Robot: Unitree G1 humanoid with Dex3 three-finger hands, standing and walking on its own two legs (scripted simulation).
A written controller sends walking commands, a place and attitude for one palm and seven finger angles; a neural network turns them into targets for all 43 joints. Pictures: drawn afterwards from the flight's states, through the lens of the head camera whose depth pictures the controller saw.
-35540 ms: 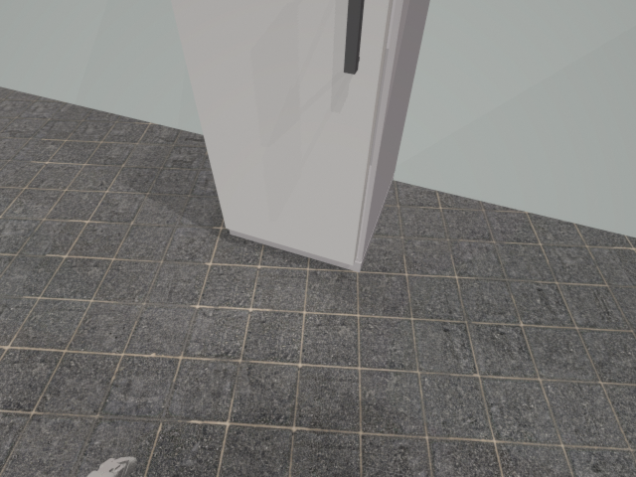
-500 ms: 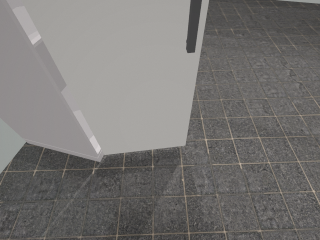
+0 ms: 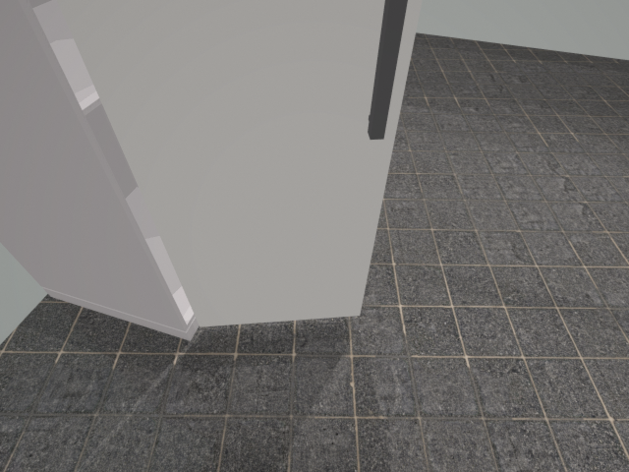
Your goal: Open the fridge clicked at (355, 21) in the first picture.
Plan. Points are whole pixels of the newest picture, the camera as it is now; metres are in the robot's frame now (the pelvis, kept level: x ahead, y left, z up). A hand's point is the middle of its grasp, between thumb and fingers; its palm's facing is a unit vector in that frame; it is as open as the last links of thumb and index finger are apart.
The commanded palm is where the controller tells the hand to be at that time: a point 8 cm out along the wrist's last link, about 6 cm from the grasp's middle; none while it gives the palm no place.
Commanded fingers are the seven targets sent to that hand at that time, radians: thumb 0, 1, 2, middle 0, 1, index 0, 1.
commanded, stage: let the arm hang, fingers relaxed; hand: right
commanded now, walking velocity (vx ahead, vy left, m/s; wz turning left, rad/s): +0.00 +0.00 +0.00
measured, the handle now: (384, 52) +0.69 -0.07 +0.22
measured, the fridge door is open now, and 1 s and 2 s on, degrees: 68 68 68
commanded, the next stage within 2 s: look to check the result in 0.10 s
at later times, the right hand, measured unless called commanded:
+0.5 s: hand out of the picture +0.04 -0.18 -0.18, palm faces -0.01 +0.98 -0.21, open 7.4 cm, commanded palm none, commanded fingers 0.00 -0.90 -0.90 0.20 0.30 0.20 0.30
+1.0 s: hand out of the picture +0.05 -0.17 -0.17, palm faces -0.01 +0.98 -0.20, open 7.4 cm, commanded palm none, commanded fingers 0.00 -0.90 -0.90 0.20 0.30 0.20 0.30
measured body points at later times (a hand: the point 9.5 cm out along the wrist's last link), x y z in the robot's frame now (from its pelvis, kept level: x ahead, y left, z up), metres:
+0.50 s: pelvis +0.03 +0.01 +0.00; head +0.05 +0.01 +0.45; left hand +0.03 +0.24 -0.16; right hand +0.04 -0.23 -0.16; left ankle +0.00 +0.12 -0.74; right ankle +0.03 -0.08 -0.74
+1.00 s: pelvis +0.03 +0.01 +0.00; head +0.05 +0.01 +0.45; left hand +0.05 +0.24 -0.15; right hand +0.06 -0.22 -0.16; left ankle +0.00 +0.12 -0.74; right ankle +0.03 -0.08 -0.74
